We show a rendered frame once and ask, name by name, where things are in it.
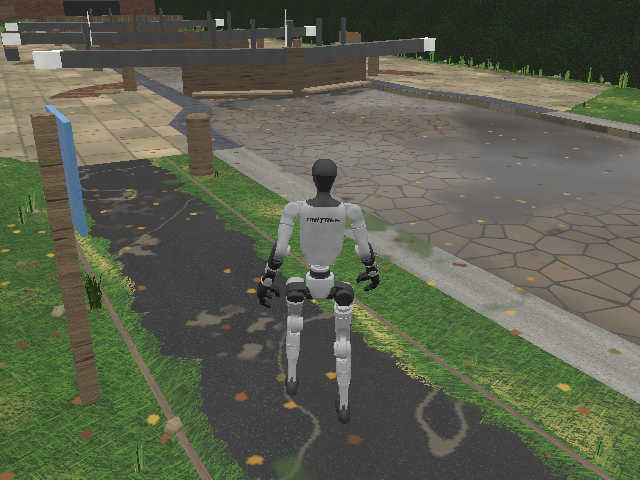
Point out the left robot hand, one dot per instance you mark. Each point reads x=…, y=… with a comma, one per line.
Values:
x=262, y=293

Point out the humanoid robot torso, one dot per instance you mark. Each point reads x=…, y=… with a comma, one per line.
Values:
x=321, y=241

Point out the left robot forearm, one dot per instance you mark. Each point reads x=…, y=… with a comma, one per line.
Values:
x=272, y=268

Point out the right robot forearm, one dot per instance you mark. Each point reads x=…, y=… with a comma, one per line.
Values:
x=370, y=263

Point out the right robot hand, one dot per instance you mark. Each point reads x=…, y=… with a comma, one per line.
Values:
x=364, y=276

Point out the robot left upper arm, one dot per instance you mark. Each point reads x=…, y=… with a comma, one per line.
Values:
x=290, y=211

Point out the robot right shin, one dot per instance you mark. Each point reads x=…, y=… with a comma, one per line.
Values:
x=343, y=372

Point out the robot right upper arm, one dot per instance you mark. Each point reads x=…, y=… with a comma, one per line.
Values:
x=354, y=213

